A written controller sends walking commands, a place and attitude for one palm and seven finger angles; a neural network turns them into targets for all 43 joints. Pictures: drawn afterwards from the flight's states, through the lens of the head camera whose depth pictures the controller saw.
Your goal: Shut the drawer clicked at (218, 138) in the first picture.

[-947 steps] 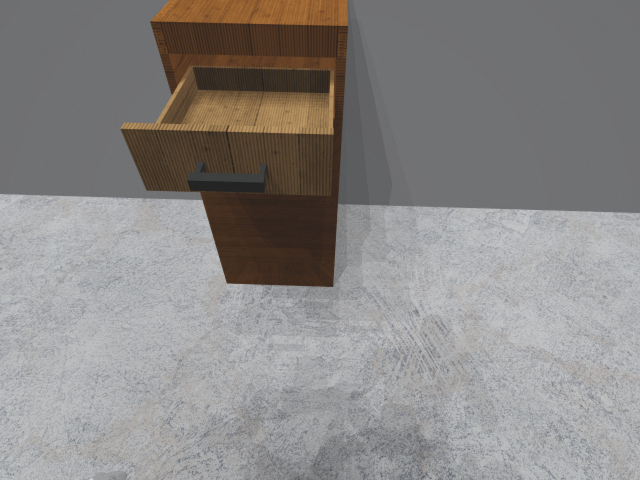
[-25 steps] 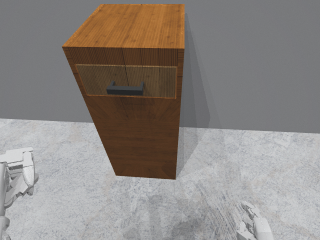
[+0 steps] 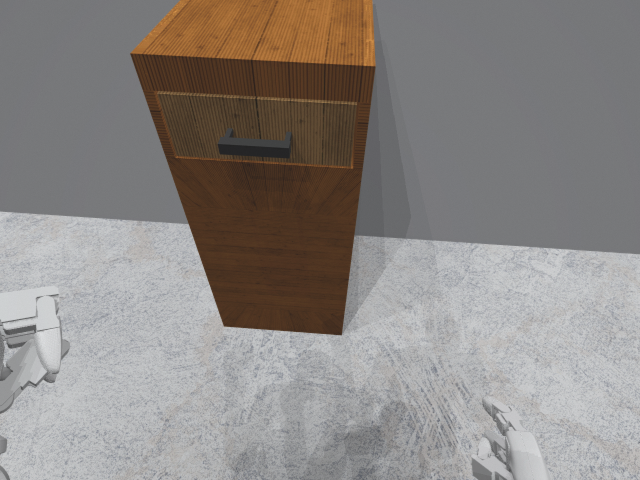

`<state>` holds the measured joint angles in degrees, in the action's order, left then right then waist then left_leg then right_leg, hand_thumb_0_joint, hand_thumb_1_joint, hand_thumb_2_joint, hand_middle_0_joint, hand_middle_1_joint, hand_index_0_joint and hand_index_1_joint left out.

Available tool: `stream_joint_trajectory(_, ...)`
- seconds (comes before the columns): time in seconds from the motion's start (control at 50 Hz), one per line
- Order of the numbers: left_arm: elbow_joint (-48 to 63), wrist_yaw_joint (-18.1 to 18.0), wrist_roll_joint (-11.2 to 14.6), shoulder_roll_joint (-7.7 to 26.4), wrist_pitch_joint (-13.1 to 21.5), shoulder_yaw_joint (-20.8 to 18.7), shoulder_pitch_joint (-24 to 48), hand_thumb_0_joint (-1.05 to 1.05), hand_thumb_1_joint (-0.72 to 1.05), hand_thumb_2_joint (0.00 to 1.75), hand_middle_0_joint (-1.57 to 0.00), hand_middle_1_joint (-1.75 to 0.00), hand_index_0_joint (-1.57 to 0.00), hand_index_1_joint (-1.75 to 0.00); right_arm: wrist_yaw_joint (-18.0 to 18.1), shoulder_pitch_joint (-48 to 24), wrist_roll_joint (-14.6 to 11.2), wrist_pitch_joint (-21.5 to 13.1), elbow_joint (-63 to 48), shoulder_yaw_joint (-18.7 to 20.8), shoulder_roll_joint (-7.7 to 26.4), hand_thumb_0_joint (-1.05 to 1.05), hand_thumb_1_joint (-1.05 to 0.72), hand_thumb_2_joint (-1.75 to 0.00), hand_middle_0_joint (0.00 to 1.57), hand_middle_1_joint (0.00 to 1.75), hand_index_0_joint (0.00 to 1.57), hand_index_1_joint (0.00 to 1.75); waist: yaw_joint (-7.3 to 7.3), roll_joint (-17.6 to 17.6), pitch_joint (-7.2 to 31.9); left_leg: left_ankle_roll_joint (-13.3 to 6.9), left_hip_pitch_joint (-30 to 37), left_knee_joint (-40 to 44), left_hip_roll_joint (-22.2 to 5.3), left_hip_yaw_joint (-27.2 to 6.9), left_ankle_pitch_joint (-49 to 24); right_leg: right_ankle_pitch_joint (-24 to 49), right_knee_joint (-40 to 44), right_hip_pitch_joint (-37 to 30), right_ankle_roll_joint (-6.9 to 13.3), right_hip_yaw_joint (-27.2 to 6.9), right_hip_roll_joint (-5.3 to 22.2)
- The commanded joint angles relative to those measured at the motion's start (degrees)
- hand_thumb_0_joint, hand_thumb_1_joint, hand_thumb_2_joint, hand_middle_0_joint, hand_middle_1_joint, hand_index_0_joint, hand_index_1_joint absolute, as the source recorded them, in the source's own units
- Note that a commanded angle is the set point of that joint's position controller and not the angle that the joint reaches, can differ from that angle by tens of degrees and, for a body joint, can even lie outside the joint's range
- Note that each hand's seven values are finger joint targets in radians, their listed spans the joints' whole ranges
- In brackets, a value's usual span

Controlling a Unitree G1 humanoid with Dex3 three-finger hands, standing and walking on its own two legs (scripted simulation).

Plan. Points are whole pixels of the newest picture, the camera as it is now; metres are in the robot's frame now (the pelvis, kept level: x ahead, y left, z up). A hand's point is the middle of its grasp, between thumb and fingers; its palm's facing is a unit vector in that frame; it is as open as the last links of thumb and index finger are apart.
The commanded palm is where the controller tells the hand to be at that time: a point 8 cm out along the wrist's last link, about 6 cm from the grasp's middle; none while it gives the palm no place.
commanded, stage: step back with the hand held close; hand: left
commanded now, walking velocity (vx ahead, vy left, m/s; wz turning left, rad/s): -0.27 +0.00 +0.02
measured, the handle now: (257, 141) +0.68 +0.17 +0.05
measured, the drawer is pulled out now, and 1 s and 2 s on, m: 0.00 0.00 0.00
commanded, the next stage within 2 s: stop stepping back and stand still in 0.76 s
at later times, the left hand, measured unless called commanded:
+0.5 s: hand out of the picture +0.13 +0.25 +0.18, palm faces +0.41 -0.76 -0.51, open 3.2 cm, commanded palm +0.06 +0.29 +0.19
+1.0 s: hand out of the picture +0.06 +0.26 +0.18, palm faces +0.37 -0.82 -0.44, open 3.2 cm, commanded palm +0.00 +0.29 +0.19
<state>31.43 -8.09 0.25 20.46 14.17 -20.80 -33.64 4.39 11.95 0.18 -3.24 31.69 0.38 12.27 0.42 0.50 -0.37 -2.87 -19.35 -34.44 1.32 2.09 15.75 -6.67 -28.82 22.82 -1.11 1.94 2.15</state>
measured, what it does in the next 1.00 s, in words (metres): walks backwards: right foot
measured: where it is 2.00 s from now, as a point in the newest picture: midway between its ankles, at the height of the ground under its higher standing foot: outside the picture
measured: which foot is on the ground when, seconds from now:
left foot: down 0.00-1.00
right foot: down 0.00-0.42, up 0.44-0.56, down 0.58-0.94, up 0.96-1.00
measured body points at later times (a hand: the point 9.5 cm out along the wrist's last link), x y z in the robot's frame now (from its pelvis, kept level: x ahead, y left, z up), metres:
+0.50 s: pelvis -0.05 +0.00 +0.00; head -0.04 +0.02 +0.45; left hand +0.11 +0.29 +0.21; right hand +0.12 -0.24 -0.07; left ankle +0.03 +0.09 -0.73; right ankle -0.02 -0.13 -0.70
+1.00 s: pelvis -0.13 +0.01 +0.01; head -0.13 +0.04 +0.46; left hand +0.04 +0.30 +0.20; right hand +0.03 -0.24 -0.06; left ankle -0.01 +0.08 -0.73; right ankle -0.15 -0.13 -0.71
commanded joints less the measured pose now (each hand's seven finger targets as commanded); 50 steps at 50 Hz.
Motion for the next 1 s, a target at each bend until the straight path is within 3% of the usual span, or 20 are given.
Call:
stream_joint_trajectory(0.0, 11.65, -2.02, -0.06, 9.66, 4.28, -8.05, 1.14, 0.0, 0.9, 0.9, -1.4, -1.6, -1.4, -1.6, 1.01, -5.04, -0.06, -3.96, -9.42, 2.85, 8.14, 0.0, -0.9, -0.9, 0.2, 0.3, 0.2, 0.3, -0.84, 6.24, 3.32, -3.55, -19.12, 19.54, -9.56, -11.81, 19.06, -7.95, -5.02, -17.69, 0.11, -4.53, -0.86)
stream_joint_trajectory(0.08, 11.76, -1.5, -0.97, 9.83, 4.87, -8.86, 1.27, 0.0, 0.9, 0.9, -1.4, -1.6, -1.4, -1.6, 1.02, -5.45, -0.2, -5.26, -9.88, 3.24, 7.91, 0.0, -0.9, -0.9, 0.2, 0.3, 0.2, 0.3, -0.15, 7.83, 2.76, -4.81, -27.85, 19.44, -11.03, -12.61, 17.85, 3.32, -13.12, -25.83, -0.41, -5.48, -2.95)
stream_joint_trajectory(0.16, 13.26, -0.54, -0.06, 10.2, 5.16, -8.85, 1.48, 0.0, 0.9, 0.9, -1.4, -1.6, -1.4, -1.6, 0.46, -4.14, 0.35, -5.29, -8.43, 3.51, 7.63, 0.0, -0.9, -0.9, 0.2, 0.3, 0.2, 0.3, -0.72, 0.78, 5.85, -2.04, -16.84, 10.76, -6.39, -8.13, 3.23, 14.26, -6.93, -19.0, 1.24, -9.75, 0.48)
stream_joint_trajectory(0.28, 14.0, -1.05, 1.05, 11.84, 5.64, -9.74, -0.23, 0.0, 0.9, 0.9, -1.4, -1.6, -1.4, -1.6, -0.48, -3.95, 0.0, -3.5, -7.71, 4.09, 6.67, 0.0, -0.9, -0.9, 0.2, 0.3, 0.2, 0.3, -1.5, -6.09, 7.42, 0.58, -3.98, -1.04, -1.63, -4.94, 8.97, -8.48, 8.19, -1.75, 5.07, -16.51, 7.53)
stream_joint_trajectory(0.34, 14.78, -1.79, 1.35, 12.33, 6.49, -10.47, -0.89, 0.0, 0.9, 0.9, -1.4, -1.6, -1.4, -1.6, -0.05, -4.4, 0.32, -3.19, -7.64, 3.94, 7.0, 0.0, -0.9, -0.9, 0.2, 0.3, 0.2, 0.3, -1.98, -1.0, 6.79, -0.4, -2.9, 5.63, -4.22, -8.72, 9.22, -12.18, 4.91, 1.3, 3.39, -11.12, 3.9)
stream_joint_trajectory(0.4, 13.85, -1.42, -0.43, 10.82, 7.34, -11.38, -0.52, 0.0, 0.9, 0.9, -1.4, -1.6, -1.4, -1.6, 0.74, -6.39, 0.24, -4.85, -8.96, 4.18, 8.65, 0.0, -0.9, -0.9, 0.2, 0.3, 0.2, 0.3, -0.85, 15.54, 5.83, -7.04, -29.45, 27.47, -18.67, -22.54, 30.19, -8.12, -23.31, -21.23, -0.9, -3.59, -7.15)
stream_joint_trajectory(0.46, 13.53, -1.11, -0.2, 10.33, 7.08, -10.17, 1.3, 0.0, 0.9, 0.9, -1.4, -1.6, -1.4, -1.6, 0.81, -5.2, 0.68, -6.29, -7.81, 4.48, 7.17, 0.0, -0.9, -0.9, 0.2, 0.3, 0.2, 0.3, -0.45, 7.03, 3.93, -7.56, -22.92, 21.79, -18.24, -19.85, 15.01, -14.53, -23.48, -14.98, -0.33, -5.73, -6.36)
stream_joint_trajectory(0.52, 12.88, -0.04, 1.17, 7.78, 7.03, -6.08, -0.95, 0.0, 0.9, 0.9, -1.4, -1.6, -1.4, -1.6, -0.29, -4.52, 1.0, -7.58, -5.71, 3.72, 7.22, 0.0, -0.9, -0.9, 0.2, 0.3, 0.2, 0.3, -0.68, 7.49, 3.11, -4.37, -10.53, 17.86, -14.47, -15.56, 6.23, -15.07, -5.85, -9.4, 0.89, -4.12, -5.32)
stream_joint_trajectory(0.58, 13.97, 0.31, 1.4, 11.02, 8.54, -7.22, 3.35, 0.0, 0.9, 0.9, -1.4, -1.6, -1.4, -1.6, -0.22, -5.25, 2.0, -8.13, -3.02, 3.02, 7.42, 0.0, -0.9, -0.9, 0.2, 0.3, 0.2, 0.3, -0.86, 5.66, 5.79, -0.61, 1.41, 11.18, -9.48, -9.15, -12.92, 3.71, 5.08, -5.59, 1.67, -7.42, -1.67)
stream_joint_trajectory(0.6, 14.31, 0.26, 1.59, 11.84, 8.79, -7.71, 3.26, 0.0, 0.9, 0.9, -1.4, -1.6, -1.4, -1.6, -0.29, -3.86, 1.76, -7.52, -2.36, 3.11, 6.29, 0.0, -0.9, -0.9, 0.2, 0.3, 0.2, 0.3, -1.33, 4.32, 12.34, 0.72, 10.59, 7.72, -7.93, -5.67, -25.71, 13.94, 4.32, -3.83, 2.0, -9.79, 0.5)
stream_joint_trajectory(0.62, 15.87, 0.41, 1.54, 11.69, 8.62, -6.94, 3.82, 0.0, 0.9, 0.9, -1.4, -1.6, -1.4, -1.6, -0.33, -3.34, 1.38, -7.12, -2.89, 3.18, 5.72, 0.0, -0.9, -0.9, 0.2, 0.3, 0.2, 0.3, -1.71, 2.06, 18.06, 1.22, 18.69, 5.33, -6.42, -2.45, -35.62, 23.76, 3.79, -3.8, -0.36, -7.85, 0.34)
stream_joint_trajectory(0.64, 16.94, 0.38, 1.8, 13.31, 8.14, -8.03, 2.59, 0.0, 0.9, 0.9, -1.4, -1.6, -1.4, -1.6, -0.32, -4.02, 0.77, -6.95, -3.55, 3.41, 5.64, 0.0, -0.9, -0.9, 0.2, 0.3, 0.2, 0.3, -1.34, -0.4, 21.97, 1.17, 21.21, 4.25, -6.34, -1.77, -35.98, 25.89, 2.77, -5.15, -2.27, -6.18, 0.23)
stream_joint_trajectory(0.72, 14.81, 0.6, 3.62, 14.82, 7.06, -11.08, -4.55, 0.0, 0.9, 0.9, -1.4, -1.6, -1.4, -1.6, -0.22, -6.69, -0.1, -5.1, -6.63, 2.97, 5.4, 0.0, -0.9, -0.9, 0.2, 0.3, 0.2, 0.3, -1.25, -1.93, 12.56, 2.14, 13.22, 2.53, -3.43, -2.02, -10.4, 5.17, 10.19, 2.05, 1.6, -9.47, 3.68)
stream_joint_trajectory(0.8, 10.06, -0.08, 3.89, 14.34, 6.38, -10.71, -2.71, 0.0, 0.9, 0.9, -1.4, -1.6, -1.4, -1.6, 0.14, -7.23, -0.19, -3.75, -5.51, 3.08, 4.82, 0.0, -0.9, -0.9, 0.2, 0.3, 0.2, 0.3, -1.72, -5.93, 2.85, 3.68, 9.68, -7.1, -0.74, -3.53, -3.32, -3.9, 15.0, 12.16, 6.85, -12.25, 9.15)
stream_joint_trajectory(0.84, 9.81, 0.08, 3.51, 13.54, 6.27, -9.17, 0.73, 0.0, 0.9, 0.9, -1.4, -1.6, -1.4, -1.6, 0.52, -7.53, 0.1, -3.74, -5.78, 2.72, 5.19, 0.0, -0.9, -0.9, 0.2, 0.3, 0.2, 0.3, -1.92, -4.68, -0.47, 3.15, 7.64, 1.82, -2.15, -4.95, -6.25, -2.04, 11.94, 9.74, 5.17, -9.58, 6.23)
stream_joint_trajectory(0.86, 7.83, 0.14, 3.32, 12.2, 6.05, -8.37, -0.63, 0.0, 0.9, 0.9, -1.4, -1.6, -1.4, -1.6, 0.88, -6.69, -0.12, -3.87, -5.9, 2.68, 5.9, 0.0, -0.9, -0.9, 0.2, 0.3, 0.2, 0.3, -1.81, -1.27, -1.14, 2.44, 8.43, 8.26, -4.19, -6.68, -10.21, -4.21, 9.18, 7.72, 3.05, -6.77, 1.9)
stream_joint_trajectory(0.88, 7.92, 0.31, 3.4, 12.01, 6.43, -7.71, -1.86, 0.0, 0.9, 0.9, -1.4, -1.6, -1.4, -1.6, 1.03, -6.28, -0.48, -4.56, -6.31, 2.85, 7.1, 0.0, -0.9, -0.9, 0.2, 0.3, 0.2, 0.3, -1.37, 2.8, 1.25, 1.34, 9.15, 13.82, -7.63, -10.35, -5.47, -10.05, 6.95, 5.07, 1.43, -4.42, -2.03)
stream_joint_trajectory(0.92, 11.1, 0.34, 2.57, 10.65, 6.43, -7.21, -1.34, 0.0, 0.9, 0.9, -1.4, -1.6, -1.4, -1.6, 1.25, -6.25, 0.21, -6.36, -7.49, 2.8, 9.24, 0.0, -0.9, -0.9, 0.2, 0.3, 0.2, 0.3, -0.62, 17.07, 4.27, -1.48, -6.84, 34.69, -16.88, -26.42, 29.57, -18.23, -12.24, -11.0, 0.39, -3.33, -8.68)
stream_joint_trajectory(0.94, 13.19, 0.35, 1.92, 10.96, 6.0, -6.78, 1.49, 0.0, 0.9, 0.9, -1.4, -1.6, -1.4, -1.6, 1.38, -6.66, 0.62, -6.81, -7.32, 2.47, 8.27, 0.0, -0.9, -0.9, 0.2, 0.3, 0.2, 0.3, -0.4, 15.86, 4.09, -2.43, -9.19, 35.66, -18.03, -28.53, 31.44, -18.43, -17.31, -11.65, 0.78, -4.95, -7.88)
stream_joint_trajectory(0.98, 15.51, -0.11, 1.84, 10.94, 4.7, -6.59, -0.33, 0.0, 0.9, 0.9, -1.4, -1.6, -1.4, -1.6, 0.76, -5.18, 0.58, -7.7, -7.05, 2.5, 6.86, 0.0, -0.9, -0.9, 0.2, 0.3, 0.2, 0.3, 0.48, 8.24, 8.39, -1.15, -0.56, 31.75, -14.94, -20.94, 23.19, -21.53, -15.11, -9.4, 1.64, -3.01, -7.42)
